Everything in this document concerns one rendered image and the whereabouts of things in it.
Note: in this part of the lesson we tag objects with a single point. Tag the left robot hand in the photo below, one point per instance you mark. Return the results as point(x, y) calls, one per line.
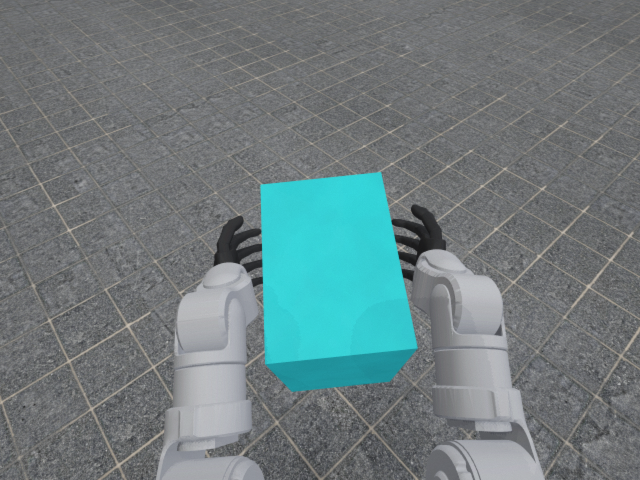
point(228, 243)

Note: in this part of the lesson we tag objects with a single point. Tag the robot left forearm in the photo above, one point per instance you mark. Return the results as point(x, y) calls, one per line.
point(209, 391)

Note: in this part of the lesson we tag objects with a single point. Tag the carton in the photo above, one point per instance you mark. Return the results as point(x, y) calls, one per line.
point(336, 311)

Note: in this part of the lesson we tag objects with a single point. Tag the robot right upper arm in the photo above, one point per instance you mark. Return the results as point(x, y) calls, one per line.
point(481, 460)

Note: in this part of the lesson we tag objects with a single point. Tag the robot right forearm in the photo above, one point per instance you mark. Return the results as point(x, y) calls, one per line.
point(474, 389)

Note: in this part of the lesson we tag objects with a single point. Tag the right robot hand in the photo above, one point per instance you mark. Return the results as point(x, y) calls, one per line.
point(430, 237)

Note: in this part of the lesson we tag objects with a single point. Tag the robot left upper arm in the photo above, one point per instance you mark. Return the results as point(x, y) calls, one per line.
point(216, 468)

